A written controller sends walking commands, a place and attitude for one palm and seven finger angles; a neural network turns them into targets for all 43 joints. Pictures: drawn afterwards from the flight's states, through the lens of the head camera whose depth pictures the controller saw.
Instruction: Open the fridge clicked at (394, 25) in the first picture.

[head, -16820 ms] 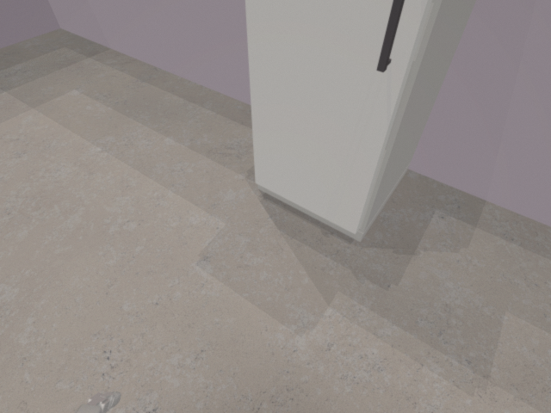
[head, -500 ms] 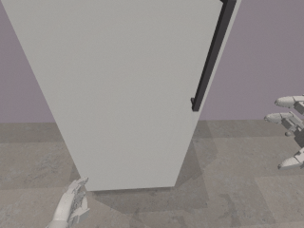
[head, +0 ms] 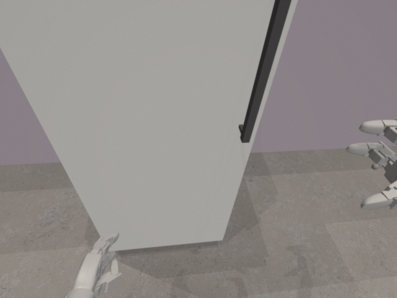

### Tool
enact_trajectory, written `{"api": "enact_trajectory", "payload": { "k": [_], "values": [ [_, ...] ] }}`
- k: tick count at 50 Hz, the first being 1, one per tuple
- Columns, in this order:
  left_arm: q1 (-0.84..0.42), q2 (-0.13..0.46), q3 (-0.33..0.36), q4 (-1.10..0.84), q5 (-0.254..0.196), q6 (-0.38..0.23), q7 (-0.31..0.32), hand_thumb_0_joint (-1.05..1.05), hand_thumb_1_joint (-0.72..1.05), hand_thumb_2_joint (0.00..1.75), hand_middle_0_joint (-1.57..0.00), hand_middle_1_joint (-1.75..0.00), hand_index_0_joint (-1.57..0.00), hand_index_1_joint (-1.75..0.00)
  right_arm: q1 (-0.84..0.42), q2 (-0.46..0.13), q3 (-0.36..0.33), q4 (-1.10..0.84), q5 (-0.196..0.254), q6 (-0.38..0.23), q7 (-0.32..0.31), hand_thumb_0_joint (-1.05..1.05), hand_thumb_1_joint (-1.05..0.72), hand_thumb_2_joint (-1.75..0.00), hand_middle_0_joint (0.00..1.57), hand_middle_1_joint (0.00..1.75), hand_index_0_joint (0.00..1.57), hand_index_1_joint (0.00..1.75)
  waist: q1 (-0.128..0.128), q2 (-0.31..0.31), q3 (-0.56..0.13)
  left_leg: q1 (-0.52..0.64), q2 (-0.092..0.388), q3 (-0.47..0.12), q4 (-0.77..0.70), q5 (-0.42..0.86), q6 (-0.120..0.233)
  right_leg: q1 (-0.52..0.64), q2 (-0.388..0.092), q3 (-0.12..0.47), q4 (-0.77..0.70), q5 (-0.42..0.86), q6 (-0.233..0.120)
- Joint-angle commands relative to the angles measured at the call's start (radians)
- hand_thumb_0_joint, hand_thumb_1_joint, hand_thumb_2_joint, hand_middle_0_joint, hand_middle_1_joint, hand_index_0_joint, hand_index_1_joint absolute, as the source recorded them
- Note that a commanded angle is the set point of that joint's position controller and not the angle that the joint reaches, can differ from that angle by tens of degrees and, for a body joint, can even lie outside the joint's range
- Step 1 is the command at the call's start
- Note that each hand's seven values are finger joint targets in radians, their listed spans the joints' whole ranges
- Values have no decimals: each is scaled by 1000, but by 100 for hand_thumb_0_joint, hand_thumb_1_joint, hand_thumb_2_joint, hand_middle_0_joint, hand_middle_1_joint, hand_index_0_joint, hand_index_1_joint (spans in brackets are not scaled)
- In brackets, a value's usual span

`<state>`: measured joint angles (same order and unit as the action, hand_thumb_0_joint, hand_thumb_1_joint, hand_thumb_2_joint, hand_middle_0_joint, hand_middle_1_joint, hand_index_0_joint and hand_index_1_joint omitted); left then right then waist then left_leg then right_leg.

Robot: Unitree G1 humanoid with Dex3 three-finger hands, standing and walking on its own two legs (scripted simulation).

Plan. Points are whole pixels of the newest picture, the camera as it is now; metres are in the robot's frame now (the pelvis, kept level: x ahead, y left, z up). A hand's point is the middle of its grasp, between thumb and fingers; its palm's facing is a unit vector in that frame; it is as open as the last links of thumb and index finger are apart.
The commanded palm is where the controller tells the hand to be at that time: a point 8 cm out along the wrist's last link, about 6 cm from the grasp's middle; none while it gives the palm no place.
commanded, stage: move the hooked fingers beside the handle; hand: right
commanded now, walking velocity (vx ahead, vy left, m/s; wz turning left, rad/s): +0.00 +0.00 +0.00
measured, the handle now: (257, 79) +0.50 -0.12 +0.22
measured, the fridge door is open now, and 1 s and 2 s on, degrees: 0 0 0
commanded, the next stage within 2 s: none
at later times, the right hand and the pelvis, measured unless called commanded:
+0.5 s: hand (335, 141) +0.35 -0.24 +0.19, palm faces -0.04 +1.00 -0.07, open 14.0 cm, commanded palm +0.32 -0.28 +0.20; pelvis +0.00 +0.00 +0.00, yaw +0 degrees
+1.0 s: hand (310, 122) +0.40 -0.21 +0.19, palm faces -0.05 +1.00 -0.05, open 14.0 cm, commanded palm +0.38 -0.26 +0.19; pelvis +0.01 +0.01 +0.00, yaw +1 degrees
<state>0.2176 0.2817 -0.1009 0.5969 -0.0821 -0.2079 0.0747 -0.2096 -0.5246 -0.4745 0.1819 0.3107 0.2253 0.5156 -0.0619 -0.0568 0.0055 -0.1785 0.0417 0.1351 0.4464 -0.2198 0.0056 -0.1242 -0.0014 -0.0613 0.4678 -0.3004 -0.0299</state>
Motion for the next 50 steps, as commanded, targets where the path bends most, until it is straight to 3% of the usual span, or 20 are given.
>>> {"api": "enact_trajectory", "payload": {
  "k": [1, 4, 6, 10, 13, 16, 19, 23, 25, 26, 27, 29, 31, 37, 38, 39, 42, 45, 46, 50],
  "values": [
    [-123, 108, 54, -165, 0, -71, 20, 0, 90, 90, -20, -30, -20, -30, -422, -241, -20, -293, 22, -98, -4, 0, 50, -30, 30, 120, 30, 120, 36, -71, -248, 50, -30, -64, -38, 214, 27, 79, -7, 97, -69, 288, 10],
    [-114, 108, 53, -146, 5, -65, 22, 0, 90, 90, -20, -30, -20, -30, -412, -253, -41, -251, 21, -118, -24, 0, 50, -30, 30, 120, 30, 120, 30, -13, -239, 57, -32, -58, -42, 218, 28, 64, -11, 101, -74, 301, 14],
    [-113, 113, 59, -140, 4, -62, 21, 0, 90, 90, -20, -30, -20, -30, -375, -274, -88, -185, 22, -112, -42, 0, 50, -30, 30, 120, 30, 120, 16, -12, -216, 59, -28, -53, -38, 213, 30, 33, -10, 102, -84, 293, 16],
    [-118, 117, 61, -143, -1, -46, 12, 0, 90, 90, -20, -30, -20, -30, -383, -258, -65, -110, -1, -68, -65, 0, 50, -30, 30, 120, 30, 120, 12, -22, -177, 48, -20, -53, -37, 212, 33, -3, -13, 95, -93, 298, 21],
    [-117, 113, 63, -159, -3, -39, 12, 0, 90, 90, -20, -30, -20, -30, -436, -234, -26, -144, -15, -62, -68, 0, 50, -30, 30, 120, 30, 120, 23, -60, -219, 53, -17, -55, -20, 252, 33, 27, -14, 92, -78, 353, 24],
    [-109, 111, 64, -162, 0, -39, 13, 0, 90, 90, -20, -30, -20, -30, -474, -238, -20, -176, -9, -88, -67, 0, 50, -30, 30, 120, 30, 120, 29, -33, -274, 67, -21, -61, -21, 267, 30, 55, -15, 90, -68, 358, 19],
    [-88, 119, 66, -136, 0, -32, 22, 0, 90, 90, -20, -30, -20, -30, -515, -233, -7, -92, -9, -108, -68, 0, 50, -30, 30, 120, 30, 120, 47, 37, -230, 35, -25, -61, -35, 222, 26, 33, -20, 90, -70, 302, 12],
    [-86, 121, 67, -126, -5, -34, 31, 0, 90, 90, -20, -30, -20, -30, -610, -202, 40, -49, -25, -113, -87, 0, 50, -30, 30, 120, 30, 120, 58, -40, -219, 6, -18, -64, -34, 184, 30, 33, -15, 95, -79, 269, 15],
    [-85, 122, 69, -130, -4, -30, 31, 0, 90, 90, -20, -30, -20, -30, -662, -201, 58, -74, -37, -115, -95, 0, 50, -30, 30, 120, 30, 120, 59, -64, -267, 32, -15, -71, -31, 220, 33, 51, -14, 89, -72, 305, 15],
    [-80, 120, 71, -132, -1, -31, 30, 0, 90, 90, -20, -30, -20, -30, -634, -226, 26, -61, -40, -116, -102, 0, 50, -30, 30, 120, 30, 120, 47, -63, -287, 48, -14, -71, -26, 238, 34, 56, -13, 91, -68, 328, 15],
    [-79, 119, 69, -131, -1, -28, 29, 0, 90, 90, -20, -30, -20, -30, -642, -205, 46, -55, -40, -118, -103, 0, 50, -30, 30, 120, 30, 120, 53, -48, -291, 50, -14, -70, -23, 257, 33, 57, -13, 89, -66, 342, 15],
    [-70, 124, 71, -129, 2, -23, 25, 0, 90, 90, -20, -30, -20, -30, -617, -220, 29, -24, -36, -122, -105, 0, 50, -30, 30, 120, 30, 120, 44, 29, -295, 76, -16, -69, -19, 286, 32, 36, -18, 90, -63, 363, 11],
    [-65, 127, 74, -126, 0, -16, 24, 0, 90, 90, -20, -30, -20, -30, -602, -246, -11, 24, -35, -119, -108, 0, 50, -30, 30, 120, 30, 120, 39, 51, -293, 89, -14, -70, -11, 311, 29, 13, -15, 83, -65, 367, 8],
    [-58, 128, 78, -128, -5, 1, 20, 0, 90, 90, -20, -30, -20, -30, -650, -200, 44, 75, -49, -106, -116, 0, 50, -30, 30, 120, 30, 120, 54, 5, -261, 56, -8, -79, -13, 309, 28, 3, -13, 64, -60, 344, 4],
    [-52, 131, 81, -126, -5, 2, 22, 0, 90, 90, -20, -30, -20, -30, -685, -215, 42, 71, -53, -110, -119, 0, 50, -30, 30, 120, 30, 120, 59, -5, -270, 53, -8, -82, -14, 303, 29, 7, -14, 66, -58, 335, 4],
    [-46, 135, 84, -126, -3, 6, 21, 0, 90, 90, -20, -30, -20, -30, -677, -241, 23, 73, -56, -113, -121, 0, 50, -30, 30, 120, 30, 120, 55, 41, -282, 74, -8, -83, -11, 323, 29, 4, -17, 66, -52, 352, -1],
    [-42, 130, 83, -128, -4, 9, 27, 0, 90, 90, -20, -30, -20, -30, -750, -216, 51, 60, -55, -132, -120, 0, 50, -30, 30, 120, 30, 120, 69, 0, -315, 69, -9, -87, -8, 329, 28, 26, -12, 64, -49, 355, -2],
    [-28, 134, 83, -110, -4, 12, 33, 0, 90, 90, -20, -30, -20, -30, -824, -212, 69, 99, -55, -153, -124, 0, 50, -30, 30, 120, 30, 120, 87, 16, -310, 55, -11, -93, -19, 308, 26, 27, -13, 62, -47, 325, -7],
    [-18, 137, 86, -104, -3, 11, 35, 0, 90, 90, -20, -30, -20, -30, -821, -241, 43, 125, -58, -157, -127, 0, 50, -30, 30, 120, 30, 120, 85, 25, -312, 58, -11, -92, -19, 307, 26, 23, -13, 65, -47, 324, -7],
    [-11, 137, 84, -96, -3, 17, 34, 0, 90, 90, -20, -30, -20, -30, -855, -212, 83, 168, -68, -170, -129, 0, 50, -30, 30, 120, 30, 120, 86, -24, -314, 54, -7, -94, -14, 322, 32, 24, -13, 64, -47, 344, -4]
  ]
}}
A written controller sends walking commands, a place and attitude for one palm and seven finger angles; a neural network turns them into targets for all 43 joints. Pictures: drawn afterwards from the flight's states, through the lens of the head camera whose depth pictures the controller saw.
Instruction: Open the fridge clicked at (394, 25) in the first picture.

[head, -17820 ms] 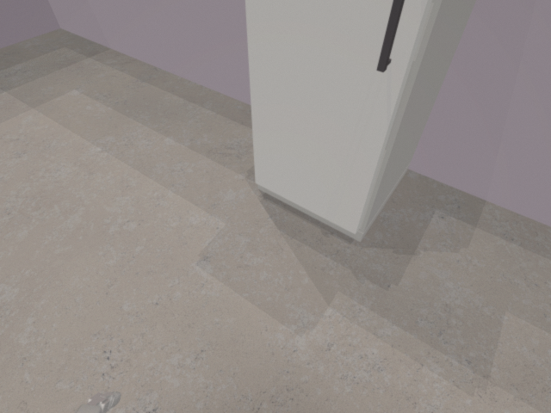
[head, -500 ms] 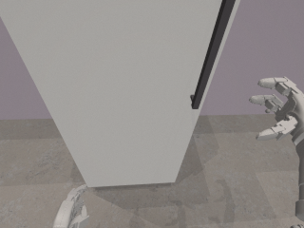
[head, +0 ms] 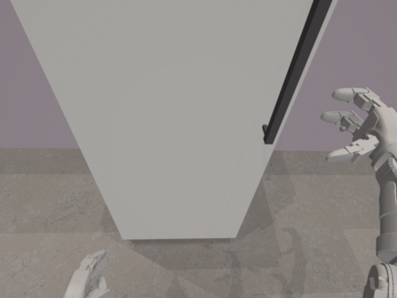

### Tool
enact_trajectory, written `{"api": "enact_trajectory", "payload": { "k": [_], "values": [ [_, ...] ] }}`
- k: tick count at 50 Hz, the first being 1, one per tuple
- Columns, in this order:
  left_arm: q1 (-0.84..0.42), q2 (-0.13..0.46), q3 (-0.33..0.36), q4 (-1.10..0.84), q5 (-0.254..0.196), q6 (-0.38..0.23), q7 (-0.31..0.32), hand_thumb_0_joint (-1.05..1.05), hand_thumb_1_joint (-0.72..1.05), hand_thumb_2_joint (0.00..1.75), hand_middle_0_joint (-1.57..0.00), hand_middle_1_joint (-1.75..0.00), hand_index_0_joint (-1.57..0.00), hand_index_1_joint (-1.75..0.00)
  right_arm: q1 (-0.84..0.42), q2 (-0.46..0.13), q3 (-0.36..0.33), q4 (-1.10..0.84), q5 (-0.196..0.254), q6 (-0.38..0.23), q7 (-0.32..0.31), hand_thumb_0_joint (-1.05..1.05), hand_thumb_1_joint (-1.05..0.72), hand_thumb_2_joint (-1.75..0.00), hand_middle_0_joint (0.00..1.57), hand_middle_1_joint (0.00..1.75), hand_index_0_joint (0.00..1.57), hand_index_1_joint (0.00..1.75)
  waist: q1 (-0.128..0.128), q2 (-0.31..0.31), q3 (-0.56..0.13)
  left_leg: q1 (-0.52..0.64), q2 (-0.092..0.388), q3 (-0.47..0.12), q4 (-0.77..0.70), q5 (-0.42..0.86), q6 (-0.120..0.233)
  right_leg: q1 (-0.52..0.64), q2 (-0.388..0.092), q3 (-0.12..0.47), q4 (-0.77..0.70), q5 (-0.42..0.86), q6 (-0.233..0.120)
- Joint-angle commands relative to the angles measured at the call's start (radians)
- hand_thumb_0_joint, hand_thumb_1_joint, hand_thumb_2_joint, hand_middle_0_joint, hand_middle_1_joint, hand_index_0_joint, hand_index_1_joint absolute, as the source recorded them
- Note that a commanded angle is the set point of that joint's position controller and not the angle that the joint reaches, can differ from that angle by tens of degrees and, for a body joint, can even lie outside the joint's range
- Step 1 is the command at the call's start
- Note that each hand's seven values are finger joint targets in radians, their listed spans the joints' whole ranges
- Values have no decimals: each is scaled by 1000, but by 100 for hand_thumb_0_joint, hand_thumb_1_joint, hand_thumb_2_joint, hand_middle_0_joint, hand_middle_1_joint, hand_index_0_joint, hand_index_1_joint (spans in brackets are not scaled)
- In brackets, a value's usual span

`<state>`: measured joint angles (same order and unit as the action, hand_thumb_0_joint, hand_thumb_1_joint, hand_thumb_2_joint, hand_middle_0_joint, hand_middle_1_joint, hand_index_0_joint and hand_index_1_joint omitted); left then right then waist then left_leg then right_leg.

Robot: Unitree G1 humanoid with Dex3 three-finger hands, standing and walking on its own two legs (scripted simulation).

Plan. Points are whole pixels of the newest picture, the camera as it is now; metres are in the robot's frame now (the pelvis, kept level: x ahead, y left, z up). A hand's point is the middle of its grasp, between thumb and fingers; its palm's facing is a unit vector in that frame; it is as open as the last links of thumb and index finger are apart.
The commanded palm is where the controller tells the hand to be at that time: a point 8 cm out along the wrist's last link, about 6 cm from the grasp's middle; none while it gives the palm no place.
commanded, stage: move the hooked fingers beside the handle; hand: right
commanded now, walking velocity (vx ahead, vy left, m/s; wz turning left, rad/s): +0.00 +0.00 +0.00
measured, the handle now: (287, 78) +0.49 -0.13 +0.22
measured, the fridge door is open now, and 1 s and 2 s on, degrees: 0 0 0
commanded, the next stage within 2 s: none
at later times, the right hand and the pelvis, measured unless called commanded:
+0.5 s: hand (328, 111) +0.44 -0.22 +0.18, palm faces -0.06 +1.00 -0.03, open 14.0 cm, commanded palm +0.42 -0.27 +0.19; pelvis +0.00 -0.01 +0.00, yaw +1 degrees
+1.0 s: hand (332, 117) +0.42 -0.22 +0.19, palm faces -0.07 +1.00 -0.03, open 14.0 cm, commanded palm +0.41 -0.26 +0.18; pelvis +0.00 -0.02 +0.00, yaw +1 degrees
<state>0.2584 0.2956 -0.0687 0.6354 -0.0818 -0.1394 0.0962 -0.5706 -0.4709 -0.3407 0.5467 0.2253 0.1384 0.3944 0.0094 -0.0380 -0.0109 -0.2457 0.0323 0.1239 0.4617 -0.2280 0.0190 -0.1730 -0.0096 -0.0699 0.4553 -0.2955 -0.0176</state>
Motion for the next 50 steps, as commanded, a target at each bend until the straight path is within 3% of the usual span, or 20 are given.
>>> {"api": "enact_trajectory", "payload": {
  "k": [1, 4, 6, 9, 13, 15, 16, 17, 18, 19, 21, 24, 27, 30, 34, 40, 45, 47, 49, 50],
  "values": [
    [-45, 126, 52, -129, -4, -50, 12, 0, 90, 90, -20, -30, -20, -30, -487, -275, -58, -151, 14, -80, -10, 0, 50, -30, 30, 120, 30, 120, 16, -25, -283, 116, 2, -82, -32, 316, 17, 56, -2, 75, -36, 320, -17],
    [-24, 136, 58, -118, -3, -38, 10, 0, 90, 90, -20, -30, -20, -30, -483, -288, -65, -67, 10, -78, -14, 0, 50, -30, 30, 120, 30, 120, 16, 42, -268, 120, 4, -82, -32, 308, 16, 19, -7, 72, -38, 299, -20],
    [-26, 134, 56, -124, -5, -34, 10, 0, 90, 90, -20, -30, -20, -30, -518, -278, -51, -49, 8, -85, -13, 0, 50, -30, 30, 120, 30, 120, 21, 28, -284, 118, 5, -87, -27, 308, 14, 17, -4, 69, -38, 290, -21],
    [-3, 141, 61, -117, 1, -29, 10, 0, 90, 90, -20, -30, -20, -30, -568, -329, -79, -31, 1, -120, -22, 0, 50, -30, 30, 120, 30, 120, 21, 37, -302, 133, 7, -93, -25, 307, 16, 6, -8, 71, -33, 293, -23],
    [19, 139, 62, -107, 4, -30, 11, 0, 90, 90, -20, -30, -20, -30, -650, -342, -80, -20, -10, -167, -24, 0, 50, -30, 30, 120, 30, 120, 34, -17, -341, 130, 3, -95, -20, 322, 17, 27, -6, 73, -29, 310, -22],
    [32, 141, 61, -98, 3, -26, 10, 0, 90, 90, -20, -30, -20, -30, -664, -306, -47, 33, -7, -173, -18, 0, 50, -30, 30, 120, 30, 120, 45, -5, -314, 107, -1, -95, -24, 312, 16, 23, -10, 69, -29, 298, -25],
    [42, 147, 64, -88, 3, -26, 11, 0, 90, 90, -20, -30, -20, -30, -670, -338, -69, 71, -10, -174, -18, 0, 50, -30, 30, 120, 30, 120, 46, 0, -300, 98, -1, -97, -29, 297, 15, 6, -9, 71, -29, 279, -24],
    [53, 150, 63, -78, 3, -23, 13, 0, 90, 90, -20, -30, -20, -30, -667, -324, -57, 128, -12, -170, -15, 0, 50, -30, 30, 120, 30, 120, 53, 23, -277, 80, -2, -93, -28, 272, 15, -15, -9, 73, -32, 254, -23],
    [58, 152, 64, -71, 2, -22, 14, 0, 90, 90, -20, -30, -20, -30, -705, -304, -34, 146, -13, -174, -12, 0, 50, -30, 30, 120, 30, 120, 64, 2, -261, 57, -1, -93, -33, 249, 16, -18, -9, 73, -34, 234, -22],
    [70, 156, 68, -67, 4, -21, 13, 0, 90, 90, -20, -30, -20, -30, -712, -306, -33, 165, -14, -178, -12, 0, 50, -30, 30, 120, 30, 120, 66, 36, -265, 60, -1, -90, -31, 255, 16, -21, -13, 71, -30, 244, -24],
    [84, 159, 69, -62, 6, -22, 11, 0, 90, 90, -20, -30, -20, -30, -736, -340, -51, 182, -26, -190, -10, 0, 50, -30, 30, 120, 30, 120, 63, -3, -299, 65, -2, -95, -23, 268, 18, -16, -9, 76, -25, 260, -22],
    [100, 154, 75, -68, 12, -23, 5, 0, 90, 90, -20, -30, -20, -30, -741, -293, -16, 136, -23, -225, -7, 0, 50, -30, 30, 120, 30, 120, 61, -45, -366, 75, -3, -92, -7, 321, 22, 28, -14, 75, -10, 340, -18],
    [104, 158, 78, -80, 15, -19, -2, 0, 90, 90, -20, -30, -20, -30, -660, -352, -98, 104, -6, -241, -8, 0, 50, -30, 30, 120, 30, 120, 28, -10, -425, 130, -7, -92, 5, 374, 20, 34, -16, 79, -12, 397, -14],
    [102, 162, 77, -83, 10, -7, -9, 0, 90, 90, -20, -30, -20, -30, -581, -355, -114, 161, -4, -216, -7, 0, 50, -30, 30, 120, 30, 120, 20, 43, -330, 115, -9, -87, -2, 359, 16, -28, -20, 68, -27, 363, -18],
    [94, 160, 84, -109, 11, -3, -18, 0, 90, 90, -20, -30, -20, -30, -577, -353, -94, 52, -25, -209, -23, 0, 50, -30, 30, 120, 30, 120, 13, -39, -325, 94, -5, -87, -2, 332, 23, 2, -23, 71, -27, 383, -14],
    [76, 146, 84, -114, 12, -14, -13, 0, 90, 90, -20, -30, -20, -30, -628, -294, -78, -101, 12, -214, -22, 0, 50, -30, 30, 120, 30, 120, 32, -35, -397, 92, -21, -86, -15, 358, 18, 108, -33, 84, -16, 466, -8],
    [60, 142, 74, -91, 2, -13, -12, 0, 90, 90, -20, -30, -20, -30, -577, -211, -11, 8, 1, -147, -25, 0, 50, -30, 30, 120, 30, 120, 41, -40, -254, 34, -19, -73, -29, 290, 22, 46, -28, 79, -36, 374, -3],
    [53, 138, 74, -93, 0, -11, -13, 0, 90, 90, -20, -30, -20, -30, -588, -156, 41, 21, -10, -125, -35, 0, 50, -30, 30, 120, 30, 120, 49, -56, -234, 2, -16, -69, -28, 256, 24, 39, -27, 86, -39, 344, 0],
    [51, 139, 74, -91, 2, -5, -13, 0, 90, 90, -20, -30, -20, -30, -601, -140, 57, 53, -10, -117, -47, 0, 50, -30, 30, 120, 30, 120, 54, -12, -219, -9, -15, -67, -28, 243, 25, 28, -27, 86, -32, 321, -4],
    [53, 142, 73, -91, 3, -4, -12, 0, 90, 90, -20, -30, -20, -30, -621, -169, 30, 55, -9, -121, -55, 0, 50, -30, 30, 120, 30, 120, 55, 30, -242, 1, -18, -66, -25, 236, 23, 22, -25, 94, -35, 300, -4]
  ]
}}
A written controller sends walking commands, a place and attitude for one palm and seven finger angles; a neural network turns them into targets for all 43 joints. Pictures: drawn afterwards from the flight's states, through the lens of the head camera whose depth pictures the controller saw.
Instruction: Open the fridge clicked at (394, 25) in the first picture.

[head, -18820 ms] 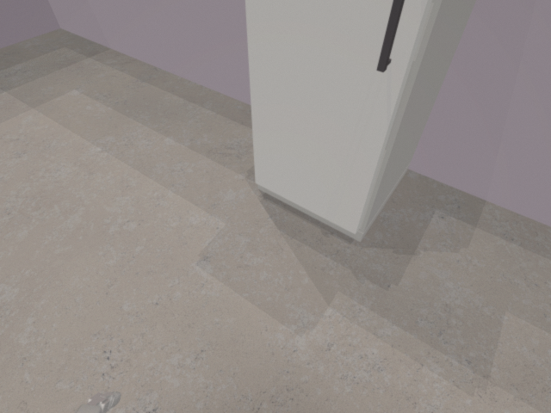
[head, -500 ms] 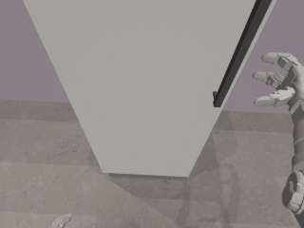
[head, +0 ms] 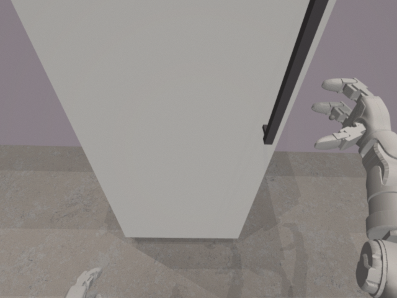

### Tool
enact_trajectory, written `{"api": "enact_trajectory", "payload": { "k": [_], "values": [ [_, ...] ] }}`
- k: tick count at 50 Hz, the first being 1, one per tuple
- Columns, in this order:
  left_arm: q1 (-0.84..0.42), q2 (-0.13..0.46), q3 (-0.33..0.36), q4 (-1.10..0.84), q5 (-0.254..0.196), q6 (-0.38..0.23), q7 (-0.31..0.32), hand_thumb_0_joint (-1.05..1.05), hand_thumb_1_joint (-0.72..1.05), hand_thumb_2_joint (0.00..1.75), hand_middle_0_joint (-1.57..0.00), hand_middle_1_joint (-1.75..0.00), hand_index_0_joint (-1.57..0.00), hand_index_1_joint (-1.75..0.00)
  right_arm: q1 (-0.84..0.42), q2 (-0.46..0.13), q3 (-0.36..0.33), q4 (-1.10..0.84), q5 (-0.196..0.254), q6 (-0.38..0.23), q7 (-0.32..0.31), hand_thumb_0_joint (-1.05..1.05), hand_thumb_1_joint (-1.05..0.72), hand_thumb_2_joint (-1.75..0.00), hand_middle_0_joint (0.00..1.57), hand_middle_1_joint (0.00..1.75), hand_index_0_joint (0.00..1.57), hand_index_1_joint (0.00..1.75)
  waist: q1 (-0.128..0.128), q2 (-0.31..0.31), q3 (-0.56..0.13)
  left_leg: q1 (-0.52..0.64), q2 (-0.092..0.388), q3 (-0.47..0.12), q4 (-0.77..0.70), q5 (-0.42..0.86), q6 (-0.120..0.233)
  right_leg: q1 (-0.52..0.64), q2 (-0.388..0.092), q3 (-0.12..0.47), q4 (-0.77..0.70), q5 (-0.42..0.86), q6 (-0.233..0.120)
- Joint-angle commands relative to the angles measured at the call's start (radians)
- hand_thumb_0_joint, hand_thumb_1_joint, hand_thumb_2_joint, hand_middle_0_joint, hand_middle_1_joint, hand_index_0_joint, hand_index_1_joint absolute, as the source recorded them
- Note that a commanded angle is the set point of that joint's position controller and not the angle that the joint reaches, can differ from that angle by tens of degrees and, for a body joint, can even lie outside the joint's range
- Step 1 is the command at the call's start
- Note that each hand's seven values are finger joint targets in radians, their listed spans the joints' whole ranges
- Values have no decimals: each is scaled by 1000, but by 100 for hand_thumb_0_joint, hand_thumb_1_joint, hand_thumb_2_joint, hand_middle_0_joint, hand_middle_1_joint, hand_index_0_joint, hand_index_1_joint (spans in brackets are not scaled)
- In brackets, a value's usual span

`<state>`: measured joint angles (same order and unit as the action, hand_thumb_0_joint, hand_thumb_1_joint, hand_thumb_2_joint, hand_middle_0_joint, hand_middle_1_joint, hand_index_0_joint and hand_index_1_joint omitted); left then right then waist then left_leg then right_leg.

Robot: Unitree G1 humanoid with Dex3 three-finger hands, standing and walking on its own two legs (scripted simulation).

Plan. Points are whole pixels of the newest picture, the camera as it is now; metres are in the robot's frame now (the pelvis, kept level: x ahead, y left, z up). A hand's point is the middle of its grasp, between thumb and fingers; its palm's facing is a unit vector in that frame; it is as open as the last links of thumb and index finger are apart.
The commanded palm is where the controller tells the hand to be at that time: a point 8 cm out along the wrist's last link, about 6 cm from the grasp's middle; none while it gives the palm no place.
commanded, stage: move the hooked fingers beside the handle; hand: right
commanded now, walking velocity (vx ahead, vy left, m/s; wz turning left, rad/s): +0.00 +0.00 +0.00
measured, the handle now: (286, 78) +0.49 -0.12 +0.22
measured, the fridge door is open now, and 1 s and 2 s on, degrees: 0 0 0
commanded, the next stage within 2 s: none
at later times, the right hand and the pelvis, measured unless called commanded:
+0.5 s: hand (323, 119) +0.44 -0.20 +0.17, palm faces -0.05 +1.00 -0.04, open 14.0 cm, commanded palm +0.41 -0.25 +0.19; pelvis +0.00 +0.01 +0.00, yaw +1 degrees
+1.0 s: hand (320, 108) +0.44 -0.19 +0.19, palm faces -0.05 +1.00 -0.04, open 14.0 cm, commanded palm +0.42 -0.24 +0.19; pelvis +0.00 +0.01 +0.00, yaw +0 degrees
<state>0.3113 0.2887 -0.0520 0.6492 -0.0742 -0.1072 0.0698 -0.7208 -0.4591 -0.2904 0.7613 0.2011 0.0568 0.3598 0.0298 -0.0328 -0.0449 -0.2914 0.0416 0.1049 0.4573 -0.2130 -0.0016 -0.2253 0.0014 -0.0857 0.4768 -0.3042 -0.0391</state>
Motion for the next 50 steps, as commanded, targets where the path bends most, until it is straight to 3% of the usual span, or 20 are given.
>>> {"api": "enact_trajectory", "payload": {
  "k": [1, 4, 8, 9, 10, 14, 17, 19, 23, 24, 25, 29, 32, 33, 36, 39, 41, 44, 47, 50],
  "values": [
    [-6, 148, 55, -108, -4, -36, 18, 0, 90, 90, -20, -30, -20, -30, -511, -185, -21, -164, 16, -47, -26, 0, 50, -30, 30, 120, 30, 120, 38, 21, -225, 47, -25, -51, -19, 210, 43, 70, -32, 109, -55, 284, 15],
    [-2, 148, 50, -98, 2, -34, 27, 0, 90, 90, -20, -30, -20, -30, -619, -263, -63, -165, 11, -99, -48, 0, 50, -30, 30, 120, 30, 120, 43, 44, -260, 72, -21, -61, -17, 203, 42, 67, -31, 111, -48, 263, 9],
    [9, 136, 43, -95, 9, -53, 29, 0, 90, 90, -20, -30, -20, -30, -716, -280, -63, -202, -18, -167, -66, 0, 50, -30, 30, 120, 30, 120, 41, -84, -373, 88, -21, -68, -1, 266, 43, 162, -28, 123, -37, 364, 25],
    [16, 139, 44, -95, 11, -49, 27, 0, 90, 90, -20, -30, -20, -30, -696, -299, -68, -193, -24, -173, -65, 0, 50, -30, 30, 120, 30, 120, 35, -76, -392, 107, -20, -67, 2, 284, 44, 164, -32, 120, -32, 392, 26],
    [16, 137, 40, -92, 9, -49, 25, 0, 90, 90, -20, -30, -20, -30, -675, -287, -71, -156, -21, -171, -61, 0, 50, -30, 30, 120, 30, 120, 35, -81, -382, 112, -23, -70, 0, 300, 45, 160, -30, 120, -35, 403, 26],
    [38, 156, 48, -89, 5, -32, 20, 0, 90, 90, -20, -30, -20, -30, -471, -305, -116, 46, -6, -117, -24, 0, 50, -30, 30, 120, 30, 120, 5, 54, -290, 166, -17, -64, 1, 345, 43, 26, -28, 92, -49, 372, 10],
    [45, 169, 51, -101, 0, -15, 17, 0, 90, 90, -20, -30, -20, -30, -436, -320, -107, 91, -17, -86, 7, 0, 50, -30, 30, 120, 30, 120, 12, 62, -218, 137, -12, -65, 4, 331, 38, -45, -23, 77, -53, 313, 6],
    [45, 167, 61, -120, 0, -10, 13, 0, 90, 90, -20, -30, -20, -30, -436, -299, -86, 13, -11, -105, 20, 0, 50, -30, 30, 120, 30, 120, 10, 55, -260, 148, -10, -68, 13, 346, 40, -21, -26, 73, -37, 343, 2],
    [38, 158, 68, -141, 5, -17, 16, 0, 90, 90, -20, -30, -20, -30, -531, -351, -134, -254, 23, -172, 32, 0, 50, -30, 30, 120, 30, 120, 12, -12, -433, 207, -21, -84, 20, 402, 38, 95, -26, 84, -19, 420, -1],
    [35, 154, 69, -138, 4, -16, 19, 0, 90, 90, -20, -30, -20, -30, -575, -327, -101, -314, 34, -183, 33, 0, 50, -30, 30, 120, 30, 120, 27, -37, -439, 200, -21, -85, 15, 408, 37, 122, -31, 80, -15, 437, -2],
    [36, 153, 68, -132, 3, -20, 20, 0, 90, 90, -20, -30, -20, -30, -589, -346, -128, -343, 39, -184, 30, 0, 50, -30, 30, 120, 30, 120, 25, -67, -446, 190, -27, -83, 7, 399, 37, 150, -30, 89, -18, 449, 0],
    [38, 155, 65, -103, 0, -25, 21, 0, 90, 90, -20, -30, -20, -30, -503, -335, -135, -266, 33, -130, 8, 0, 50, -30, 30, 120, 30, 120, 20, -57, -332, 159, -27, -69, -17, 353, 41, 112, -31, 86, -36, 408, 3],
    [27, 155, 59, -92, -9, -21, 16, 0, 90, 90, -20, -30, -20, -30, -423, -239, -60, -88, 12, -51, -3, 0, 50, -30, 30, 120, 30, 120, 30, -28, -164, 79, -27, -57, -30, 260, 40, 15, -25, 81, -61, 283, 4],
    [29, 159, 60, -91, -9, -19, 16, 0, 90, 90, -20, -30, -20, -30, -425, -226, -46, -53, 7, -36, -6, 0, 50, -30, 30, 120, 30, 120, 35, -8, -150, 64, -24, -57, -33, 228, 39, -2, -23, 82, -63, 246, 3],
    [21, 160, 63, -119, -5, -14, 13, 0, 90, 90, -20, -30, -20, -30, -403, -266, -79, -85, 3, -41, -11, 0, 50, -30, 30, 120, 30, 120, 13, 22, -241, 116, -21, -65, -11, 278, 42, 13, -21, 80, -47, 290, -1],
    [20, 158, 61, -125, -3, -9, 21, 0, 90, 90, -20, -30, -20, -30, -503, -305, -92, -145, 15, -99, -15, 0, 50, -30, 30, 120, 30, 120, 33, 80, -291, 142, -20, -75, -6, 290, 34, 23, -26, 80, -34, 287, -7],
    [9, 150, 54, -128, -2, -16, 27, 0, 90, 90, -20, -30, -20, -30, -595, -331, -112, -183, 16, -142, -19, 0, 50, -30, 30, 120, 30, 120, 37, 50, -322, 152, -23, -83, -7, 284, 33, 47, -22, 86, -37, 279, -7],
    [9, 142, 48, -120, 0, -25, 31, 0, 90, 90, -20, -30, -20, -30, -686, -315, -73, -224, 0, -177, -30, 0, 50, -30, 30, 120, 30, 120, 46, -62, -351, 130, -20, -84, -7, 278, 39, 105, -23, 91, -32, 307, -3],
    [13, 138, 41, -101, -2, -34, 29, 0, 90, 90, -20, -30, -20, -30, -645, -267, -47, -130, -10, -158, -31, 0, 50, -30, 30, 120, 30, 120, 46, -100, -313, 98, -24, -74, -13, 273, 43, 111, -22, 101, -39, 318, 7],
    [27, 149, 44, -88, -4, -27, 27, 0, 90, 90, -20, -30, -20, -30, -560, -250, -57, 18, 0, -113, -20, 0, 50, -30, 30, 120, 30, 120, 45, 18, -247, 94, -26, -68, -16, 272, 39, 41, -24, 92, -44, 284, 0]
  ]
}}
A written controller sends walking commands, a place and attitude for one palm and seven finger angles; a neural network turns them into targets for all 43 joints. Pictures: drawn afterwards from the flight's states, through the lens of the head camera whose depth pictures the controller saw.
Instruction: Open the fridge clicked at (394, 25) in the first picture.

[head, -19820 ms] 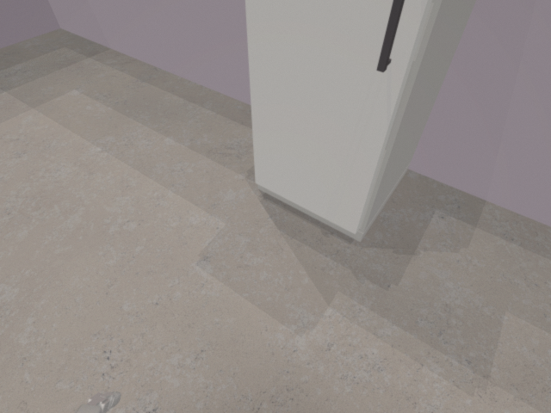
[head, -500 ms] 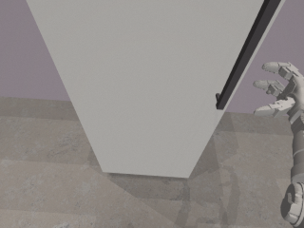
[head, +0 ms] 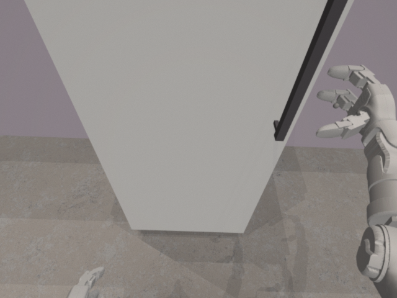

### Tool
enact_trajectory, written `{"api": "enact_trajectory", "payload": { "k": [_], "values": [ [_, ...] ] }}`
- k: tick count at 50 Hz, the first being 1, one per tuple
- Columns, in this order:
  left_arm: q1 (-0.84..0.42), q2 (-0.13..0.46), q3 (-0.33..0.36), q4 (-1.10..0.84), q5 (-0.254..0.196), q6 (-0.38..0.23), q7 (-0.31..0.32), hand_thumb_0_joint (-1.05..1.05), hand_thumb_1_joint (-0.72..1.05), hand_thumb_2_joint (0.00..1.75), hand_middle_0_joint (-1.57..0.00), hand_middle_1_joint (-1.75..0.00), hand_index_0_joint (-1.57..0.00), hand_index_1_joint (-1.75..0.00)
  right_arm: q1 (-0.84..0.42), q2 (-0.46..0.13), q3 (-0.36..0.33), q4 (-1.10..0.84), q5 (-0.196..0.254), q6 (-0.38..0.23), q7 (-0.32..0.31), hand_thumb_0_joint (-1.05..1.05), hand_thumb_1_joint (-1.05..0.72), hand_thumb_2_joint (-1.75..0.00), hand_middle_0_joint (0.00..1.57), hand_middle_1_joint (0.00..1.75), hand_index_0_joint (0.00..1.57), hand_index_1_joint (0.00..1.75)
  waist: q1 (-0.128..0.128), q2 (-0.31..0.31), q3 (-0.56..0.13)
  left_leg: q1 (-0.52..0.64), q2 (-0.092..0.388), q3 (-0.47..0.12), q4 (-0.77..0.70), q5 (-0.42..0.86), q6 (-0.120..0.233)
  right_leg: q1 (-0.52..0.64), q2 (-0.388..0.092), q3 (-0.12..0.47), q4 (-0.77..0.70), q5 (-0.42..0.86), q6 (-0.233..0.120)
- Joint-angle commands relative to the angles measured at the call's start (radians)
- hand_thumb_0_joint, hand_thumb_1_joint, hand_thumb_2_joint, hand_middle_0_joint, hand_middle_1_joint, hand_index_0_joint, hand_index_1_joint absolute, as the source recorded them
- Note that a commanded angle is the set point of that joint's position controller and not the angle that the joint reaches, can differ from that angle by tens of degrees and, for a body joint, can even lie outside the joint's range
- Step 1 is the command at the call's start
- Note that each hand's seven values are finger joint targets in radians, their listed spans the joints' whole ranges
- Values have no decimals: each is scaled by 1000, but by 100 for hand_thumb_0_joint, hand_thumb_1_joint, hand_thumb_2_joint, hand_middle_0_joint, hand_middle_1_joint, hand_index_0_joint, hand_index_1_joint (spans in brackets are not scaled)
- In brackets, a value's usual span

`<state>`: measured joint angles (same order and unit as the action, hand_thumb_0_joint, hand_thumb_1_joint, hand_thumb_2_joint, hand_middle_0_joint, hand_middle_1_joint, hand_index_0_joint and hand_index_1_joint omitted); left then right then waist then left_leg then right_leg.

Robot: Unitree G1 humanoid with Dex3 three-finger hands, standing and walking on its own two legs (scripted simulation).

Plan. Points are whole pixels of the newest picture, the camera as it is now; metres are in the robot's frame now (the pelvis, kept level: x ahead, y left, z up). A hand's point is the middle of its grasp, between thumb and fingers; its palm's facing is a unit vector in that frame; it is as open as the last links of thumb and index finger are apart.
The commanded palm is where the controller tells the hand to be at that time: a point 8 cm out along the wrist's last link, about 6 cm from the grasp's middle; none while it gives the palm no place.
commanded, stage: move the hooked fingers beside the handle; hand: right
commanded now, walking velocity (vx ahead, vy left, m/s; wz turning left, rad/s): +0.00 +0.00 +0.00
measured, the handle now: (301, 73) +0.50 -0.13 +0.22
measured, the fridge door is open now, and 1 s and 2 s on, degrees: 0 0 0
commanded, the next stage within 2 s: feel for the door with the fingertips in 1.36 s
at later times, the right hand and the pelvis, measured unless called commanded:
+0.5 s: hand (343, 108) +0.44 -0.21 +0.19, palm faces -0.04 +1.00 -0.04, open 14.0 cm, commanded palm +0.41 -0.26 +0.19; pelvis +0.01 +0.00 +0.00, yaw +1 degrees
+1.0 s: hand (343, 114) +0.43 -0.21 +0.18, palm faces -0.04 +1.00 -0.04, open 14.0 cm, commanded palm +0.41 -0.26 +0.19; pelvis -0.01 +0.00 +0.00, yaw +1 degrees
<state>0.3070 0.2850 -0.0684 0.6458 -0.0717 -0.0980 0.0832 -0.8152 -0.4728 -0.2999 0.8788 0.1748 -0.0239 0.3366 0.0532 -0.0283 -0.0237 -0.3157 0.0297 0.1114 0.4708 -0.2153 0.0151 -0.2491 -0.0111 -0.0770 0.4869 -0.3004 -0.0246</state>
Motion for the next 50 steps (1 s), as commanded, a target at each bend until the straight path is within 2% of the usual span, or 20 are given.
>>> {"api": "enact_trajectory", "payload": {
  "k": [1, 4, 6, 8, 11, 15, 16, 21, 24, 26, 29, 31, 33, 35, 40, 43, 45, 46, 47, 50],
  "values": [
    [37, 160, 61, -83, -7, -33, 13, 0, 90, 90, -20, -30, -20, -30, -443, -237, -45, -60, 26, -20, 9, 0, 50, -30, 30, 120, 30, 120, 20, 45, -249, 120, -11, -71, -27, 260, 21, 29, -10, 85, -60, 256, -13],
    [46, 160, 71, -95, -3, -29, 4, 0, 90, 90, -20, -30, -20, -30, -415, -207, -27, -84, 25, -23, 18, 0, 50, -30, 30, 120, 30, 120, 11, 32, -293, 128, -8, -69, -10, 301, 25, 46, -11, 76, -44, 312, -12],
    [43, 159, 72, -113, -1, -27, 0, 0, 90, 90, -20, -30, -20, -30, -394, -237, -53, -153, 24, -44, 16, 0, 50, -30, 30, 120, 30, 120, -8, 29, -336, 154, -10, -73, 1, 326, 25, 58, -11, 81, -42, 347, -10],
    [39, 154, 76, -119, 2, -29, -1, 0, 90, 90, -20, -30, -20, -30, -444, -256, -73, -253, 31, -72, 5, 0, 50, -30, 30, 120, 30, 120, -6, 14, -388, 178, -11, -80, 3, 352, 22, 88, -13, 80, -38, 370, -10],
    [35, 153, 79, -126, 2, -26, -1, 0, 90, 90, -20, -30, -20, -30, -425, -335, -145, -339, 36, -91, -12, 0, 50, -30, 30, 120, 30, 120, -26, 13, -423, 227, -15, -86, 1, 380, 21, 109, -17, 81, -44, 410, -13],
    [26, 148, 74, -117, -2, -25, 1, 0, 90, 90, -20, -30, -20, -30, -461, -303, -104, -362, 19, -65, -22, 0, 50, -30, 30, 120, 30, 120, -6, -56, -338, 190, -16, -82, -22, 347, 23, 108, -16, 72, -63, 376, -14],
    [29, 149, 75, -119, -1, -27, 1, 0, 90, 90, -20, -30, -20, -30, -420, -329, -131, -350, 13, -54, -24, 0, 50, -30, 30, 120, 30, 120, -21, -71, -336, 196, -14, -82, -21, 350, 26, 106, -14, 76, -62, 388, -12],
    [18, 151, 78, -129, -6, -25, -2, 0, 90, 90, -20, -30, -20, -30, -330, -267, -93, -340, 33, -6, 10, 0, 50, -30, 30, 120, 30, 120, -21, -29, -340, 213, -14, -74, -22, 379, 26, 111, -14, 70, -63, 410, -11],
    [7, 149, 81, -133, -10, -27, -4, 0, 90, 90, -20, -30, -20, -30, -287, -172, -25, -342, 61, 16, 36, 0, 50, -30, 30, 120, 30, 120, -9, -4, -308, 173, -15, -69, -26, 375, 25, 126, -22, 65, -52, 422, -13],
    [1, 155, 80, -130, -11, -25, -4, 0, 90, 90, -20, -30, -20, -30, -266, -204, -60, -330, 68, 33, 37, 0, 50, -30, 30, 120, 30, 120, -14, 29, -289, 155, -19, -68, -28, 347, 23, 108, -18, 69, -55, 376, -13],
    [-15, 153, 74, -127, -15, -18, 1, 0, 90, 90, -20, -30, -20, -30, -338, -190, -29, -335, 61, 36, 17, 0, 50, -30, 30, 120, 30, 120, 5, 42, -233, 117, -15, -66, -39, 264, 24, 80, -15, 74, -65, 284, -14],
    [-24, 147, 73, -132, -10, -23, 4, 0, 90, 90, -20, -30, -20, -30, -390, -241, -67, -388, 48, 17, -6, 0, 50, -30, 30, 120, 30, 120, -5, -13, -278, 133, -15, -75, -39, 263, 26, 107, -10, 79, -65, 295, -14],
    [-36, 135, 65, -138, -10, -28, 7, 0, 90, 90, -20, -30, -20, -30, -445, -206, -28, -451, 39, -7, -21, 0, 50, -30, 30, 120, 30, 120, 1, -61, -319, 138, -14, -74, -35, 270, 28, 149, -9, 87, -62, 322, -8],
    [-36, 133, 64, -134, -3, -35, 8, 0, 90, 90, -20, -30, -20, -30, -504, -233, -46, -499, 37, -31, -35, 0, 50, -30, 30, 120, 30, 120, 1, -81, -369, 157, -16, -77, -35, 297, 29, 190, -12, 95, -57, 365, -6],
    [-35, 138, 54, -111, -5, -33, 14, 0, 90, 90, -20, -30, -20, -30, -408, -262, -91, -286, 38, -1, -27, 0, 50, -30, 30, 120, 30, 120, -13, 17, -285, 177, -15, -74, -44, 279, 28, 103, -10, 88, -79, 306, -9],
    [-25, 146, 54, -102, -10, -24, 11, 0, 90, 90, -20, -30, -20, -30, -362, -227, -52, -130, 23, 40, -12, 0, 50, -30, 30, 120, 30, 120, -5, 24, -192, 125, -5, -73, -49, 234, 26, 30, -7, 78, -84, 234, -10],
    [-19, 151, 58, -115, -10, -19, 7, 0, 90, 90, -20, -30, -20, -30, -339, -218, -38, -116, 17, 39, 3, 0, 50, -30, 30, 120, 30, 120, -10, 22, -212, 133, -3, -76, -38, 251, 27, 27, -7, 73, -74, 251, -11],
    [-14, 153, 60, -120, -8, -20, 5, 0, 90, 90, -20, -30, -20, -30, -367, -245, -51, -148, 16, 27, 7, 0, 50, -30, 30, 120, 30, 120, -11, 9, -241, 141, -2, -78, -33, 263, 29, 31, -4, 76, -68, 261, -9],
    [-14, 151, 63, -129, -8, -20, 5, 0, 90, 90, -20, -30, -20, -30, -378, -232, -36, -185, 18, 11, 15, 0, 50, -30, 30, 120, 30, 120, -7, 2, -276, 144, -4, -79, -26, 270, 30, 51, -6, 76, -61, 273, -10],
    [-12, 150, 69, -143, -4, -29, 4, 0, 90, 90, -20, -30, -20, -30, -438, -256, -59, -328, 48, -53, 30, 0, 50, -30, 30, 120, 30, 120, -5, 23, -386, 189, -11, -89, -19, 306, 26, 106, -11, 82, -47, 314, -15]
  ]
}}
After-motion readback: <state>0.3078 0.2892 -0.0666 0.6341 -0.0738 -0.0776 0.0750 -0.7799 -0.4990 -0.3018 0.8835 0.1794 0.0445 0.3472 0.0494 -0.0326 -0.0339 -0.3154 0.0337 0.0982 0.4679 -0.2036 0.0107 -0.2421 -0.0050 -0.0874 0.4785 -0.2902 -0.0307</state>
